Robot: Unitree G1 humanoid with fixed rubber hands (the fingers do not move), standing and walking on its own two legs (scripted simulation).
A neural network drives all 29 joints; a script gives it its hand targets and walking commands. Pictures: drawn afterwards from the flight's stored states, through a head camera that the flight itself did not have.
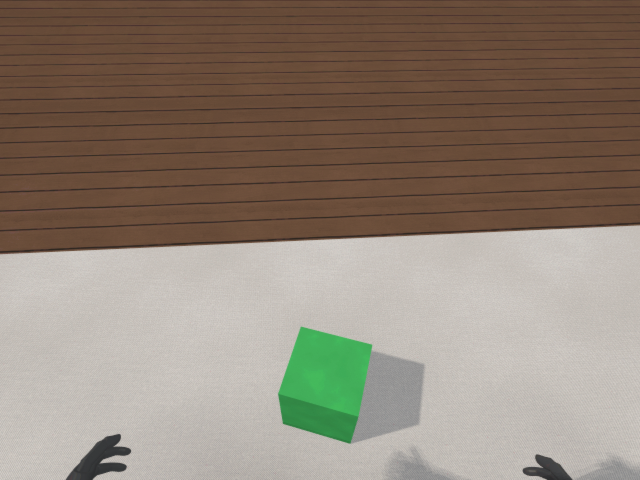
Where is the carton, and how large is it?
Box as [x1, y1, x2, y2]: [278, 327, 371, 443]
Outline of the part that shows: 301,327 278,393 283,423 349,443 358,416 371,344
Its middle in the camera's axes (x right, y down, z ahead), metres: +0.02 +0.42 +1.13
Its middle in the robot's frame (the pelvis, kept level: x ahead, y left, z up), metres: +0.48 -0.01 -0.65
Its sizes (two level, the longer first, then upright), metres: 0.210 0.200 0.250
